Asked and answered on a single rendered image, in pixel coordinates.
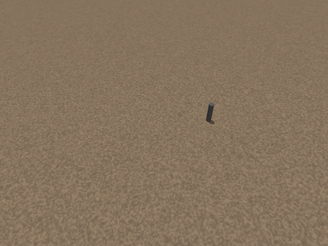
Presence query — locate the can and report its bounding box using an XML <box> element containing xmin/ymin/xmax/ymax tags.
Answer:
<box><xmin>206</xmin><ymin>102</ymin><xmax>214</xmax><ymax>122</ymax></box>

